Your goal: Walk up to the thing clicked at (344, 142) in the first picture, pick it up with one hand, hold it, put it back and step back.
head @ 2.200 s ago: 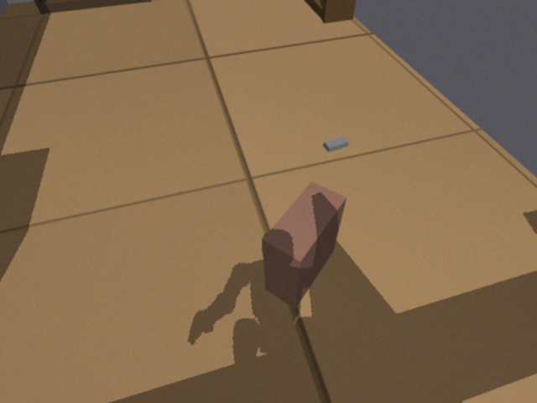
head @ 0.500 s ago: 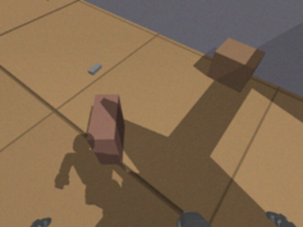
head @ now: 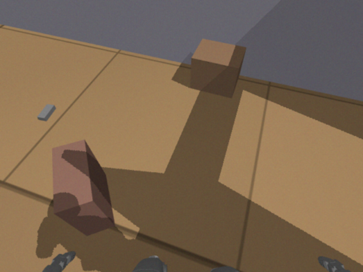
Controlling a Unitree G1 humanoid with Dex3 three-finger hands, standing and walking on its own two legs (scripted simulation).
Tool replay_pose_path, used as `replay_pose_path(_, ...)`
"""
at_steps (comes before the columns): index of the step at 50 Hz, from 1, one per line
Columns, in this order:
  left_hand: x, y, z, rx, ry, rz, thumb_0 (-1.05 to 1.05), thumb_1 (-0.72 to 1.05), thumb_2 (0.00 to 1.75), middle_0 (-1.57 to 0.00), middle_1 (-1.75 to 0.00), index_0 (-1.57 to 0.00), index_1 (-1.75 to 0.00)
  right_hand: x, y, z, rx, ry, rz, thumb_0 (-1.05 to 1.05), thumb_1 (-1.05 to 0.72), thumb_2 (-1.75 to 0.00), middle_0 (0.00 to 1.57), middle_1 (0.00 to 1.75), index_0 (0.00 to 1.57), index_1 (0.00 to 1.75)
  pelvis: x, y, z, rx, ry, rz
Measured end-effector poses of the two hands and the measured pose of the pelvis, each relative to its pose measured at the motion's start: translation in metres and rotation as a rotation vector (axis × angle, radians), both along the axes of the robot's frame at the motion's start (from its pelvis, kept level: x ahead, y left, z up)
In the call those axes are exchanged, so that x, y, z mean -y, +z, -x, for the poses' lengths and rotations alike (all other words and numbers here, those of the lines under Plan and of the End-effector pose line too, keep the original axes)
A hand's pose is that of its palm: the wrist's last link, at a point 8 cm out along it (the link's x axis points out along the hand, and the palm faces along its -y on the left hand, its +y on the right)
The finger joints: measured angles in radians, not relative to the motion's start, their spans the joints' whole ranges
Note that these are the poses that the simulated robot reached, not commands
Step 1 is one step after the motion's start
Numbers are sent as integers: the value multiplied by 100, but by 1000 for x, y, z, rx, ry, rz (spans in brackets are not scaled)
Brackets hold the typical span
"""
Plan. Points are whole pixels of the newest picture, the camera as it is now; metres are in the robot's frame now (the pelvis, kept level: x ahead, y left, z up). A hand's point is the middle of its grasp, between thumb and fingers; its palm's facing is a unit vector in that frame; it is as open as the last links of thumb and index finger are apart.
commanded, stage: walk up
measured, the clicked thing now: (46, 112) +1.22 +0.97 -0.73
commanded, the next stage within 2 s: stand in 1.52 s
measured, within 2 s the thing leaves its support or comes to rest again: neither
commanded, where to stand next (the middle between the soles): +0.04 -0.03 m, yaw -23 degrees
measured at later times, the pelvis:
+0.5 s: pelvis -0.01 -0.03 +0.00, yaw -16 degrees
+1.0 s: pelvis -0.02 -0.02 +0.00, yaw -22 degrees
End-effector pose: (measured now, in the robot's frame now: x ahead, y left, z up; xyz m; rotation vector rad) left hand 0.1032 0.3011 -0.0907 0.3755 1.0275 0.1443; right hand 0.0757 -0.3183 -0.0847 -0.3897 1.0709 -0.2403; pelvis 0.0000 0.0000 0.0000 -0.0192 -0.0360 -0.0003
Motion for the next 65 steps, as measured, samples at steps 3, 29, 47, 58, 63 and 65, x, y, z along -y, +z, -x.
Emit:
replay_pose_path(3, -8, -15, -14, -11, -7, 1, 1, 90, 90, -21, -30, -20, -30, -8, 4, 4, 8, -21, 24, 1, -90, -89, 20, 30, 20, 30, -5, -4, 0, 6, -41, -26)
replay_pose_path(29, 34, 15, -20, -122, -211, -138, 1, 90, 90, -21, -30, -20, -30, 40, -27, 84, -3, -269, -76, 1, -90, -90, 20, 30, 20, 30, 29, 0, 12, -12, -299, -31)
replay_pose_path(47, 69, -11, -82, -9, -347, -34, 1, 90, 90, -21, -30, -20, -30, 15, -16, 141, -46, -375, -56, 1, -90, -89, 21, 30, 21, 30, 21, -3, 21, 14, -371, 13)
replay_pose_path(58, 74, 0, -75, -48, -378, -38, 1, 90, 90, -21, -30, -20, -30, 10, -20, 155, -38, -425, -91, 1, -90, -90, 20, 30, 20, 30, 12, 6, 27, 19, -404, -24)
replay_pose_path(63, 68, 3, -74, -70, -372, -53, 1, 90, 90, -21, -30, -20, -30, 1, -22, 161, -60, -439, -117, 1, -90, -90, 20, 30, 20, 30, 9, 10, 29, 17, -416, -30)
replay_pose_path(65, 66, 4, -74, -81, -371, -58, 1, 90, 90, -21, -30, -20, -30, -2, -22, 163, -72, -446, -124, 1, -90, -90, 20, 30, 20, 30, 8, 12, 29, 14, -421, -32)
